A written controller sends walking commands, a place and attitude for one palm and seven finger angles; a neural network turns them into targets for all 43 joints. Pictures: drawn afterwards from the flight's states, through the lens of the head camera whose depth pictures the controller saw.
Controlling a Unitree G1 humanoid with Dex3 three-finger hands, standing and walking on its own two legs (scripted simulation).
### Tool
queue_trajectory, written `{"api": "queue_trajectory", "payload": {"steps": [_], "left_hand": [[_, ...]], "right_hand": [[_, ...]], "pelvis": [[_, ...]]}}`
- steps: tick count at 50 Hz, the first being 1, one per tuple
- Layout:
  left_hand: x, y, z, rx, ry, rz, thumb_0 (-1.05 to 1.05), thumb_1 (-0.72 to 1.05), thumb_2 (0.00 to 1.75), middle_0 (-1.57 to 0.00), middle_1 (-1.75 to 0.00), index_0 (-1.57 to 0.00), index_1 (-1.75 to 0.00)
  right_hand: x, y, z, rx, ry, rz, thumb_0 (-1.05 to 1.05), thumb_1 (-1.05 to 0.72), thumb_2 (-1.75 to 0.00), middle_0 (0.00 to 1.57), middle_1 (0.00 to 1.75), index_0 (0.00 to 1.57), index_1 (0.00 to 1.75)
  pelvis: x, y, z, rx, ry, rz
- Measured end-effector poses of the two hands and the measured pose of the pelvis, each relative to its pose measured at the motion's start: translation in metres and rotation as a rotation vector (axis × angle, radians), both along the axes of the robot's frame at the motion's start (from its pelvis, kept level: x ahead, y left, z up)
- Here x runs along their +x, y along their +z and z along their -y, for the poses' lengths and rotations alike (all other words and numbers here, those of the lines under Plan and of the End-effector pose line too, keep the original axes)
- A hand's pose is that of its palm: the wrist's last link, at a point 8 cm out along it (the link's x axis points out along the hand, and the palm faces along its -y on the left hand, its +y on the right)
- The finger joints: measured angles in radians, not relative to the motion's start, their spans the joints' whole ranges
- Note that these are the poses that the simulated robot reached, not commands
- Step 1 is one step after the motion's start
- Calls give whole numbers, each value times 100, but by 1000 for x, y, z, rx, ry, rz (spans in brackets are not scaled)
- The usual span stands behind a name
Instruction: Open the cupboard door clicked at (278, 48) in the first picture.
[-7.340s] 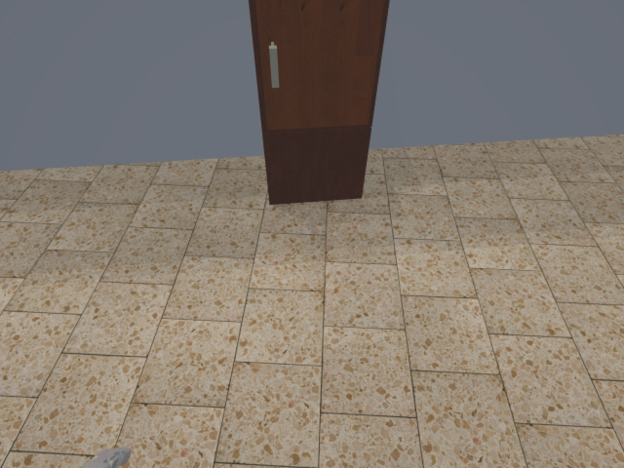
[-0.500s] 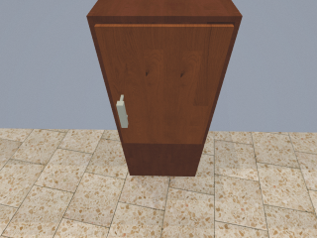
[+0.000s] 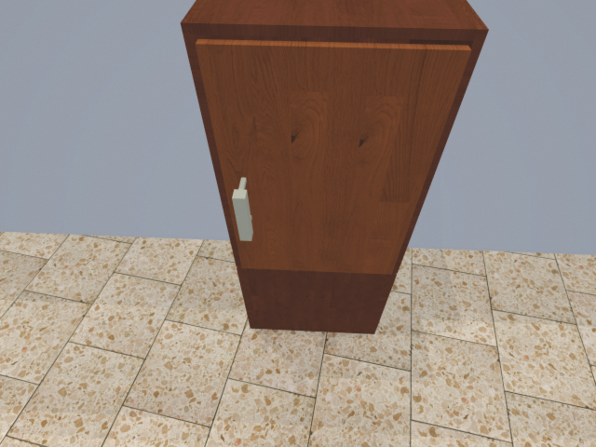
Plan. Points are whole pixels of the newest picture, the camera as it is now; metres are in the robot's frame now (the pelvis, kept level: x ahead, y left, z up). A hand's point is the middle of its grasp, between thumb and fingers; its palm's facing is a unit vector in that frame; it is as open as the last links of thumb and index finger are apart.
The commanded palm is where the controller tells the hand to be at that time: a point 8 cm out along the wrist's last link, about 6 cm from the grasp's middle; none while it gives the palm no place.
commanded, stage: look again from close up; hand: left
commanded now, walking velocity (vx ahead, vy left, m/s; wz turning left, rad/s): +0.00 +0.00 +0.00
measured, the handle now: (244, 209) +0.58 +0.15 -0.08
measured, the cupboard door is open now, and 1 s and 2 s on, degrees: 0 0 0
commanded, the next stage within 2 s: shuffle to correct the standing spot in 0.40 s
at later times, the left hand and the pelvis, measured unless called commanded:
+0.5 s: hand out of the picture +0.01 +0.27 -0.16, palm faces -0.01 -0.97 -0.26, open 7.4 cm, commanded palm none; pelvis -0.04 +0.06 +0.00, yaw -1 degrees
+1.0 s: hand out of the picture -0.08 +0.15 -0.17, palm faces +0.08 -0.99 -0.13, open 7.4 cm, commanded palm none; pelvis -0.02 +0.00 +0.00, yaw +0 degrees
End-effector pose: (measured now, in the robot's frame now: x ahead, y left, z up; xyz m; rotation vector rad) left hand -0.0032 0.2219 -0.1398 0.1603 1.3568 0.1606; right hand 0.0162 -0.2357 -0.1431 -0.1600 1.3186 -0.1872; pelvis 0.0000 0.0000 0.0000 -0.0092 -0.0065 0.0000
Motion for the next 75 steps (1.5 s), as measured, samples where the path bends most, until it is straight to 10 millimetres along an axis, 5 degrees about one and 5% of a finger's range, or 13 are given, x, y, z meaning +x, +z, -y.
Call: {"api": "queue_trajectory", "payload": {"steps": [8,14,20,27,33,41,48,54,61,67,75], "left_hand": [[41,3,-51,57,-31,141,1,90,90,-20,-30,-20,-29],[51,8,-74,62,-57,196,1,90,90,-20,-30,-20,-29],[37,10,-88,59,-68,180,1,90,90,-20,-30,-20,-29],[-1,7,-93,53,-57,88,1,90,90,-20,-30,-20,-29],[-43,1,-77,25,-41,-34,1,90,90,-19,-30,-20,-29],[-82,1,-29,-24,4,-141,1,91,90,-19,-30,-20,-29],[-91,-1,11,-62,83,-142,1,90,90,-20,-30,-20,-29],[-68,-21,28,-114,56,-143,1,90,90,-20,-30,-20,-29],[6,-5,35,-60,-38,-51,2,92,90,-20,-30,-20,-29],[56,5,46,52,-44,71,3,93,90,-20,-30,-20,-29],[72,16,81,63,1,118,1,94,90,-20,-30,-20,-29]], "right_hand": [[33,12,-12,-41,21,133,0,-91,-90,20,30,20,30],[37,20,-27,-46,46,184,0,-91,-90,20,30,20,30],[22,22,-38,-42,56,171,0,-91,-90,20,30,20,30],[-10,20,-41,-40,41,99,0,-91,-90,20,30,20,30],[-41,14,-42,-25,-7,19,0,-91,-90,20,30,20,30],[-75,1,-23,0,-58,-79,0,-91,-90,20,30,20,30],[-65,6,-5,-5,-38,-100,1,-91,-90,20,30,20,30],[-39,-2,-5,-19,-42,-15,0,-91,-90,20,30,20,30],[-45,2,5,31,-98,-39,0,-91,-90,20,30,20,30],[-47,-17,41,82,-106,-122,0,-91,-90,20,30,20,30],[-5,-13,84,58,-47,-115,0,-91,-90,20,30,20,30]], "pelvis": [[-4,-3,-23,1,-14,26],[-16,-2,-40,-2,-17,37],[-28,1,-52,1,-18,36],[-38,3,-58,6,-17,31],[-40,4,-53,11,-22,25],[-39,1,-24,7,-30,24],[-28,4,-4,2,-8,11],[-15,-9,3,-3,-14,9],[1,2,30,28,-47,-1],[19,-8,70,40,-38,2],[22,0,89,34,-5,8]]}}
